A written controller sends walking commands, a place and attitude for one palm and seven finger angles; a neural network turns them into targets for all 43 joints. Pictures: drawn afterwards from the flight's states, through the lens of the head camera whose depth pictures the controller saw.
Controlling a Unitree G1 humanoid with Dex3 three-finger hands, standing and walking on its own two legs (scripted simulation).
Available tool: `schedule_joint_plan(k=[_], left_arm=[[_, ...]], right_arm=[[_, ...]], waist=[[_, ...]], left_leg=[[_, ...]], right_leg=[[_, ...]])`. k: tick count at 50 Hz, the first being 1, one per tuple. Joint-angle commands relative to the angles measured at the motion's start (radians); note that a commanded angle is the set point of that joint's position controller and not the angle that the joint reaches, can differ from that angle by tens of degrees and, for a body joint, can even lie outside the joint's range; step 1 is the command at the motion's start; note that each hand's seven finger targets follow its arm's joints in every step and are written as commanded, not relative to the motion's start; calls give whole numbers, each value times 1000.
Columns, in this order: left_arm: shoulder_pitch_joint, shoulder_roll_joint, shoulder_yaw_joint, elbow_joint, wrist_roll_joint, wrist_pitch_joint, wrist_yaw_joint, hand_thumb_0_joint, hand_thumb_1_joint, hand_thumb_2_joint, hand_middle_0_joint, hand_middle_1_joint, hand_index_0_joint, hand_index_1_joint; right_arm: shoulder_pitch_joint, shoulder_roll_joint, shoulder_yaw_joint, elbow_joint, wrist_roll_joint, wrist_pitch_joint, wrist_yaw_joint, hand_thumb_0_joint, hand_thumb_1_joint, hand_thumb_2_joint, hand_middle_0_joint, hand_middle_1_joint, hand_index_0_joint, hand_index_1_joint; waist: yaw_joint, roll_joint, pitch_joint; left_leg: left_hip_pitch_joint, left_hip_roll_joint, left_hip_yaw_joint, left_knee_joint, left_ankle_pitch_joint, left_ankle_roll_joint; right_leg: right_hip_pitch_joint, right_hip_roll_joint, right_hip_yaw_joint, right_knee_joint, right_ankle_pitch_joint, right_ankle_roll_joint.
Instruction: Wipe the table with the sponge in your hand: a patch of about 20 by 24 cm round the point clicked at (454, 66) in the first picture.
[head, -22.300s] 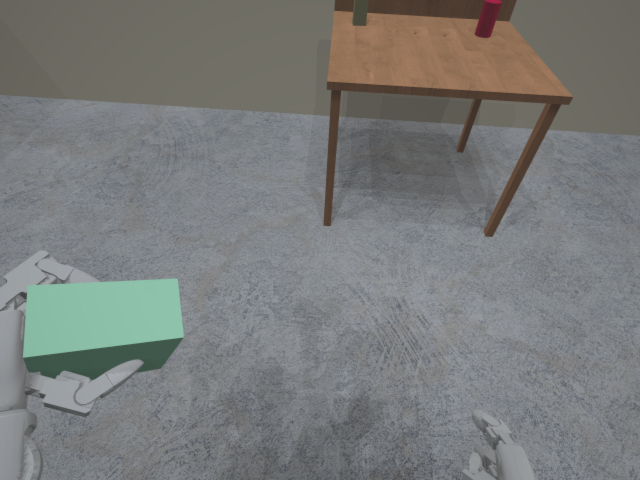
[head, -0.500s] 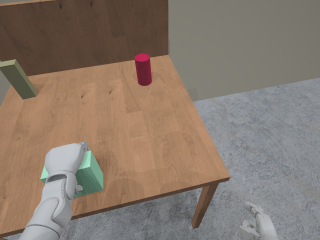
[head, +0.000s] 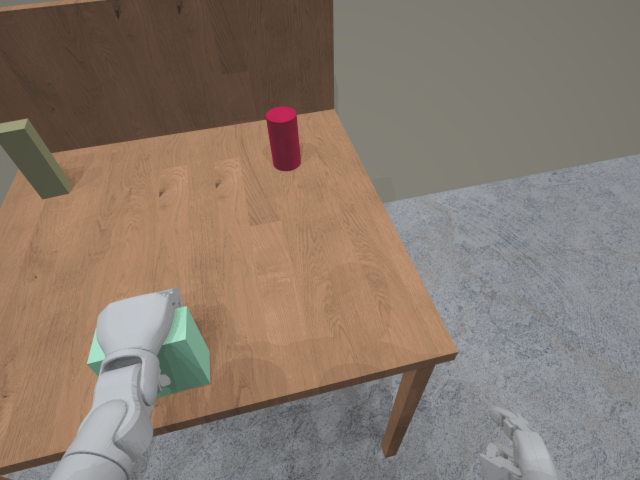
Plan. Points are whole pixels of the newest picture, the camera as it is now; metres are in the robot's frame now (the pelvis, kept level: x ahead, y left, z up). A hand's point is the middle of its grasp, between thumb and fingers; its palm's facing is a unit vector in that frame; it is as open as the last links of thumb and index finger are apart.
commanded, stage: lower the sponge onto the table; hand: left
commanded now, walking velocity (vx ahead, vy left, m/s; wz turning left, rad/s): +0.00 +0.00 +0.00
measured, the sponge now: (160, 363) +0.26 +0.28 -0.05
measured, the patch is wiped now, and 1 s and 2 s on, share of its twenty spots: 0.00 0.30 0.45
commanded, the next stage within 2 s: wipe forward along the first lane in 0.06 s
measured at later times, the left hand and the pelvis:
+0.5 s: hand (155, 326) +0.30 +0.28 -0.01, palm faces -0.14 -0.02 -0.99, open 9.9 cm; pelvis -0.02 -0.01 -0.01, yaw +1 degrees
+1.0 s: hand (154, 295) +0.35 +0.31 -0.01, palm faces -0.16 +0.03 -0.99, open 9.9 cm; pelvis -0.04 -0.02 -0.02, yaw +0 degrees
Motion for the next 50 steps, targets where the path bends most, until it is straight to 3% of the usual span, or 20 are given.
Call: schedule_joint_plan(k=[1,6,10,12,15,16,19,20,21,24,25,29,30,32,35,36,41,45,47,50], left_arm=[[-229,204,111,-166,16,-6,43,0,100,1300,-1200,-1600,-1200,-1600],[-213,186,100,-120,10,-8,39,0,100,1300,-1200,-1600,-1200,-1600],[-295,261,153,-63,23,-12,43,0,100,1300,-1200,-1600,-1200,-1600],[-349,207,93,-38,30,-20,40,0,100,1300,-1200,-1600,-1200,-1600],[-373,279,156,24,43,-31,45,0,100,1300,-1200,-1600,-1200,-1600],[-393,214,96,36,38,-37,40,0,100,1300,-1200,-1600,-1200,-1600],[-424,233,107,115,42,-49,40,0,100,1300,-1200,-1600,-1200,-1600],[-431,279,155,137,41,-53,43,0,100,1300,-1200,-1600,-1200,-1600],[-449,232,105,142,37,-61,40,0,100,1300,-1200,-1600,-1200,-1600],[-505,258,115,214,45,-84,44,0,100,1300,-1200,-1600,-1200,-1600],[-504,312,171,237,45,-90,50,0,100,1300,-1200,-1600,-1200,-1600],[-579,299,139,314,54,-124,57,0,100,1300,-1200,-1600,-1200,-1600],[-566,354,192,345,55,-127,63,0,100,1300,-1200,-1600,-1200,-1600],[-620,286,122,365,56,-142,66,0,100,1300,-1200,-1600,-1200,-1600],[-654,353,176,435,58,-152,80,0,100,1300,-1200,-1600,-1200,-1600],[-672,322,140,431,52,-161,81,0,100,1300,-1200,-1600,-1200,-1600],[-750,409,174,534,54,-173,94,0,100,1300,-1200,-1600,-1200,-1600],[-761,455,203,578,66,-182,98,0,100,1300,-1200,-1600,-1200,-1600],[-829,431,157,586,58,-186,95,0,100,1300,-1200,-1600,-1200,-1600],[-867,490,189,624,52,-187,89,0,100,1300,-1200,-1600,-1200,-1600]], right_arm=[[-129,-130,-39,-148,4,-47,-15,0,-900,-900,200,300,200,300],[-120,-130,-38,-148,6,-43,-14,0,-900,-900,200,300,200,300],[-110,-141,-37,-134,8,-39,-23,0,-900,-900,200,300,200,300],[-97,-132,-35,-134,10,-42,-27,0,-900,-900,200,300,200,300],[-81,-145,-40,-121,9,-38,-31,0,-900,-900,200,300,200,300],[-72,-136,-39,-126,11,-39,-33,0,-900,-900,200,300,200,300],[-51,-143,-41,-116,11,-37,-35,0,-900,-900,200,300,200,300],[-44,-152,-43,-107,12,-34,-36,0,-900,-900,200,300,200,300],[-38,-145,-41,-118,13,-35,-37,0,-900,-900,200,300,200,300],[-12,-151,-41,-107,13,-34,-40,0,-900,-900,200,300,200,300],[-5,-158,-46,-99,12,-34,-41,0,-900,-900,200,300,200,300],[29,-156,-47,-94,12,-36,-44,0,-900,-900,200,300,200,300],[37,-165,-48,-88,14,-34,-43,0,-900,-900,200,300,200,300],[53,-156,-48,-90,15,-36,-41,0,-900,-900,200,300,200,300],[77,-169,-52,-73,15,-33,-41,0,-900,-900,200,300,200,300],[88,-166,-52,-78,15,-35,-41,0,-900,-900,200,300,200,300],[123,-180,-48,-61,21,-32,-42,0,-900,-900,200,300,200,300],[146,-186,-49,-54,19,-32,-38,0,-900,-900,200,300,200,300],[160,-180,-47,-57,23,-36,-39,0,-900,-900,200,300,200,300],[171,-191,-43,-52,24,-39,-42,0,-900,-900,200,300,200,300]], waist=[[-4,-33,-235],[-13,-53,-198],[-19,-78,-182],[-38,-75,-178],[-29,-75,-201],[-46,-76,-202],[-50,-89,-197],[-46,-107,-207],[-58,-94,-212],[-72,-119,-203],[-65,-126,-206],[-87,-117,-215],[-76,-110,-215],[-100,-99,-217],[-97,-126,-241],[-109,-121,-266],[-135,-153,-227],[-118,-88,-268],[-150,-101,-263],[-155,-114,-262]], left_leg=[[37,-9,-56,-43,266,17],[0,-12,-51,-41,223,20],[-30,-16,-54,-38,173,21],[-35,-16,-43,-28,155,25],[-60,-20,-45,-20,141,22],[-63,-20,-33,-11,137,27],[-95,-18,-31,2,120,26],[-104,-17,-40,3,113,25],[-115,-18,-28,9,97,28],[-153,-15,-26,24,71,29],[-163,-14,-32,27,61,30],[-205,-12,-19,52,30,33],[-223,-13,-28,52,21,31],[-232,-10,-18,67,10,34],[-268,-7,-27,75,-15,34],[-267,-7,-20,86,-11,37],[-352,-5,-19,106,-76,41],[-364,-5,-22,118,-68,39],[-379,-3,-14,127,-98,43],[-408,-1,-19,129,-124,44]], right_leg=[[133,3,65,-35,238,-55],[114,1,70,-38,219,-52],[84,5,89,-42,163,-53],[57,0,67,-41,142,-46],[55,2,87,-34,131,-51],[50,-3,66,-30,134,-43],[23,-6,65,-24,123,-42],[21,0,77,-22,111,-45],[21,-7,62,-20,101,-36],[-12,-9,62,-14,80,-32],[-16,-4,74,-14,63,-35],[-51,-12,65,-2,38,-26],[-56,-7,72,0,18,-31],[-83,-12,58,8,14,-24],[-99,-8,65,15,-21,-26],[-89,-11,60,22,-5,-20],[-125,-12,71,16,-80,-13],[-135,-8,76,31,-72,-23],[-146,-13,78,23,-101,-11],[-151,-10,83,17,-134,-11]])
